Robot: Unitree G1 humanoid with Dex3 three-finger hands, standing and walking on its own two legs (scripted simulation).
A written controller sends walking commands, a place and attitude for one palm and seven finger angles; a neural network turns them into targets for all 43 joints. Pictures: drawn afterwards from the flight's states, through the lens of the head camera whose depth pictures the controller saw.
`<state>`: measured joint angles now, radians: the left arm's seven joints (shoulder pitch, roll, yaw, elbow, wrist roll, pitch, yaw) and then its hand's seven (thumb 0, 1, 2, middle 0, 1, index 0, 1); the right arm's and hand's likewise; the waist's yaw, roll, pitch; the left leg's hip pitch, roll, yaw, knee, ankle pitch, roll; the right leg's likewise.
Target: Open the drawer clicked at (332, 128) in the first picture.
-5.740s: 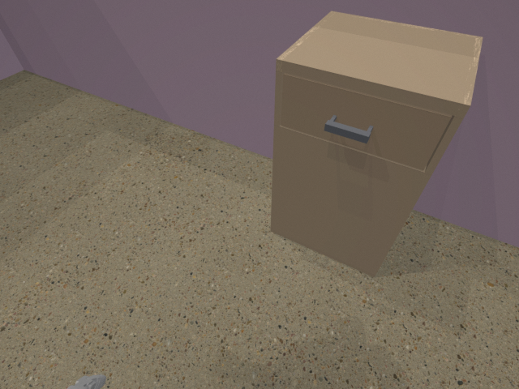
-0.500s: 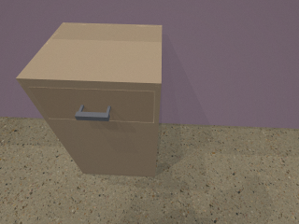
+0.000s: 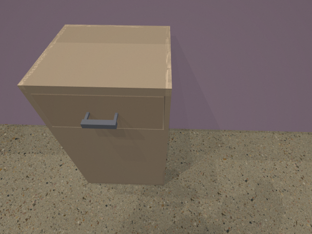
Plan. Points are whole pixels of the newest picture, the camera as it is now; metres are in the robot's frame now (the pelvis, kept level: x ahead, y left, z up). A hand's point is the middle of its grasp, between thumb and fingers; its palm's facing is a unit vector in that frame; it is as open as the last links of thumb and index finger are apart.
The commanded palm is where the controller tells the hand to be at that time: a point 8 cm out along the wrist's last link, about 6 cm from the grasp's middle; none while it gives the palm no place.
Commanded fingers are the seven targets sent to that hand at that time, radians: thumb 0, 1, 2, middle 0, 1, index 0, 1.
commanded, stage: look again from close up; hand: left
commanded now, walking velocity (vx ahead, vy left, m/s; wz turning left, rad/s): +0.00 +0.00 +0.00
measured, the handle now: (100, 119) +0.49 +0.24 -0.06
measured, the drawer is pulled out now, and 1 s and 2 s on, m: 0.00 0.00 0.00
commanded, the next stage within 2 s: raise the hand with hooked fingers in 0.50 s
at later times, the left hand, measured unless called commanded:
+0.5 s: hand out of the picture -0.01 +0.22 -0.18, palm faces -0.02 -0.97 -0.22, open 7.4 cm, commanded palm none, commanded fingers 0.00 0.90 0.90 -0.20 -0.30 -0.20 -0.30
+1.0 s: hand out of the picture +0.13 +0.23 -0.07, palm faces -0.07 -0.12 -0.99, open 8.5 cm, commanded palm +0.12 +0.26 -0.02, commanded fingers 0.00 0.41 0.69 -0.23 -0.62 -0.23 -0.62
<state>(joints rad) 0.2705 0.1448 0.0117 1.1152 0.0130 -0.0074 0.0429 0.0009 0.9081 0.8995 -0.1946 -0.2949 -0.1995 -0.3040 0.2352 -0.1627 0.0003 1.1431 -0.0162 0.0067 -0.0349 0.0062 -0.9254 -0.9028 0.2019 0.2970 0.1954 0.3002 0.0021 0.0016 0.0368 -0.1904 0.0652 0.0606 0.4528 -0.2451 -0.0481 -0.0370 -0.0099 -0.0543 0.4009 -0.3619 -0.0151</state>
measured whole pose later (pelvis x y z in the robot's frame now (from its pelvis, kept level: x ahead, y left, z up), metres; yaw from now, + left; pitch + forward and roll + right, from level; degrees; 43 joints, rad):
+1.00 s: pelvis -0.06 +0.00 -0.05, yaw -2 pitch +11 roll +3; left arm 0.39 0.32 -0.05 0.09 1.07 -0.04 0.42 0.00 0.63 0.78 -0.22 -0.47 -0.22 -0.48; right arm 0.07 -0.27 -0.06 0.56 -0.07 0.01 0.00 0.01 -0.91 -0.90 0.20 0.30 0.19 0.30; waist 0.08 0.00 -0.14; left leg -0.70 0.05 0.08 0.83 -0.32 -0.02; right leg -0.63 -0.01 0.00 0.93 -0.50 -0.04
